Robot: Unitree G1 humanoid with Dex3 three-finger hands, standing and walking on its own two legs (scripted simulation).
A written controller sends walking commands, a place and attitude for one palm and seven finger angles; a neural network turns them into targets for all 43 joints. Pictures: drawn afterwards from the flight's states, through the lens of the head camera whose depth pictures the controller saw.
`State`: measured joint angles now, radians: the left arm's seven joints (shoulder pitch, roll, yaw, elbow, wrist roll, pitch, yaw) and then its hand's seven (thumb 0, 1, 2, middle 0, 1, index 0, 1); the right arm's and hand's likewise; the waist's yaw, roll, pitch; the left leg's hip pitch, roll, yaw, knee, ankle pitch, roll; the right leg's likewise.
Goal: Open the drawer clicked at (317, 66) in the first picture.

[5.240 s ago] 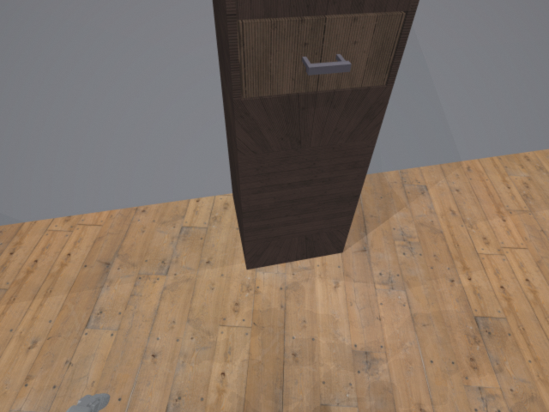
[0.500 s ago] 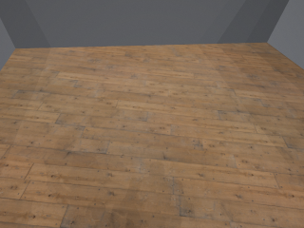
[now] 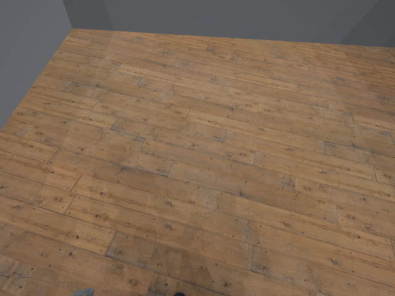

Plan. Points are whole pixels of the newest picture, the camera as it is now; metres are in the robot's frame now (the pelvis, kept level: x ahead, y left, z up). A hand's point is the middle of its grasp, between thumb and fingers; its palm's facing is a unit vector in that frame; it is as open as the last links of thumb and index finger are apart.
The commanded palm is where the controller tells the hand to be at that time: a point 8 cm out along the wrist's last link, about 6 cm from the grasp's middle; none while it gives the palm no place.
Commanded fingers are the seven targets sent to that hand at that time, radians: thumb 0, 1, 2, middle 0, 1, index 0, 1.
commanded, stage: turn to face it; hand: left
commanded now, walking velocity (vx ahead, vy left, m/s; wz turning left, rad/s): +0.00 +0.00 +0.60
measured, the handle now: out of the picture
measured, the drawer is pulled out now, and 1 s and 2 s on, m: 0.00 0.00 0.00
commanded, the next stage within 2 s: none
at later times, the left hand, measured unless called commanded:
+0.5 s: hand out of the picture -0.05 +0.20 -0.18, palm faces +0.36 -0.90 -0.24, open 7.4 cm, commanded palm none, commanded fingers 0.00 0.90 0.90 -0.20 -0.30 -0.20 -0.30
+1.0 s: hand out of the picture -0.01 +0.23 -0.14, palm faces +0.58 -0.76 -0.30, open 7.4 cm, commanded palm none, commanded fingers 0.00 0.90 0.90 -0.20 -0.30 -0.20 -0.30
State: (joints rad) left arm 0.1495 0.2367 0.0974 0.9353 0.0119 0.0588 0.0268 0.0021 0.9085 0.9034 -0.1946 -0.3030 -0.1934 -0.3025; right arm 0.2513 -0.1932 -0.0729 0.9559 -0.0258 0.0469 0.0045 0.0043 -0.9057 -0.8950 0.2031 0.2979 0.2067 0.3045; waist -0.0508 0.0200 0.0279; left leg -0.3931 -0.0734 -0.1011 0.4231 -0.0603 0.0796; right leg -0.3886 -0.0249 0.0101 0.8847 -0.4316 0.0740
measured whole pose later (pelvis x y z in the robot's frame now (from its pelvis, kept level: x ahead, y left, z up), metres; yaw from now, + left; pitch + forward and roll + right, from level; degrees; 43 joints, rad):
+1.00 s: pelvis +0.00 -0.01 -0.01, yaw +37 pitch +0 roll +1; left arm 0.13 0.20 0.04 0.82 0.01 0.01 0.02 0.00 0.91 0.90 -0.20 -0.30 -0.20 -0.30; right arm 0.19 -0.26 -0.08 0.90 -0.02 0.07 0.01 0.01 -0.90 -0.90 0.20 0.30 0.21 0.30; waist -0.03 0.06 0.07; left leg -0.42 -0.06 -0.11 0.89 -0.47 -0.03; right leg -0.29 -0.05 -0.09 0.62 -0.33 0.00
